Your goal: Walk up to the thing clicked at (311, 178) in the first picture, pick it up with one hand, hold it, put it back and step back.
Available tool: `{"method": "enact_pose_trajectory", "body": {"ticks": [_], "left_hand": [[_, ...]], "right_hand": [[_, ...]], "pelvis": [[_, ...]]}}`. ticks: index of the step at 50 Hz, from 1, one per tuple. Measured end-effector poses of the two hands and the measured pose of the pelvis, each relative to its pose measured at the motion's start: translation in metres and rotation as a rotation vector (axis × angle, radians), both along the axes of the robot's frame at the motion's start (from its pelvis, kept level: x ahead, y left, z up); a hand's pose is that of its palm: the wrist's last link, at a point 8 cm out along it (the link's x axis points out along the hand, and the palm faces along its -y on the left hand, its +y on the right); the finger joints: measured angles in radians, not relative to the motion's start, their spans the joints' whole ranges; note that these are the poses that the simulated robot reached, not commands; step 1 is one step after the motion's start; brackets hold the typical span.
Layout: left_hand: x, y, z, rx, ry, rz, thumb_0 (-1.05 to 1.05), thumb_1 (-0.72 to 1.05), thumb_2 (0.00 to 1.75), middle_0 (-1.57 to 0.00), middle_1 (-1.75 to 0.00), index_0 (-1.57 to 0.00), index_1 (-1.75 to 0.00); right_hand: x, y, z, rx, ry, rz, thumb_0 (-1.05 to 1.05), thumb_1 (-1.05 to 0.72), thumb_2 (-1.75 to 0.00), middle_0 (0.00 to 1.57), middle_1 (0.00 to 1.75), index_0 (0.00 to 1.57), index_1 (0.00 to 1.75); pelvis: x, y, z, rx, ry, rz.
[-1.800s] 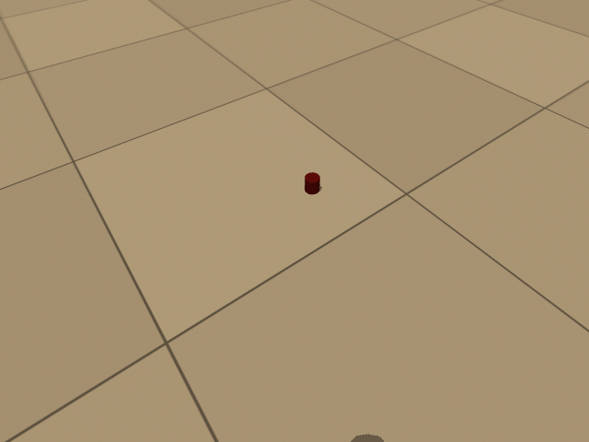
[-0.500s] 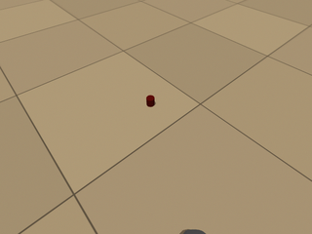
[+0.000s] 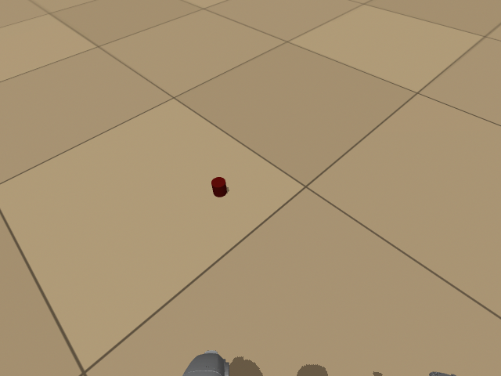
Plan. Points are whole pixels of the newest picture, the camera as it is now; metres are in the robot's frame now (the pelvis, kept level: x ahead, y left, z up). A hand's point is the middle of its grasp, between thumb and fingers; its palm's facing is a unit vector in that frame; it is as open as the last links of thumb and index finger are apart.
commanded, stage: walk up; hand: left
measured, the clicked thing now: (219, 187) +1.11 +0.25 -0.73
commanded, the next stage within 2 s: none
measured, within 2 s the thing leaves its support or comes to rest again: neither
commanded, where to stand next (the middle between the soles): +0.72 +0.04 m, yaw -3 degrees
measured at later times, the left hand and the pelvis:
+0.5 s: hand (140, 260) +0.36 +0.29 -0.13, palm faces -0.13 -0.92 -0.38, open 7.4 cm; pelvis +0.24 +0.02 -0.01, yaw -3 degrees
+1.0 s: hand (141, 227) +0.46 +0.32 -0.14, palm faces -0.04 -0.91 -0.40, open 7.4 cm; pelvis +0.43 +0.03 -0.01, yaw -3 degrees
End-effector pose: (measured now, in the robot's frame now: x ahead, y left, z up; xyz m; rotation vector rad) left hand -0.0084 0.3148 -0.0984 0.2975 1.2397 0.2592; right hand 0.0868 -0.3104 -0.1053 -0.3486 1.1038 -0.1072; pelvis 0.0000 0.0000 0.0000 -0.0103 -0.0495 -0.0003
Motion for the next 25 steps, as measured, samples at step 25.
{"method": "enact_pose_trajectory", "body": {"ticks": [25], "left_hand": [[0.37, 0.017, 0.002, 0.013, -0.167, -0.245, 0.01, 0.91, 0.9, -0.21, -0.3, -0.2, -0.3]], "right_hand": [[0.154, 0.012, -0.006, -0.035, 0.048, -0.16, 0.0, -0.9, -0.9, 0.2, 0.3, 0.21, 0.3]], "pelvis": [[0.237, 0.02, -0.011, 0.04, 0.001, -0.057]]}}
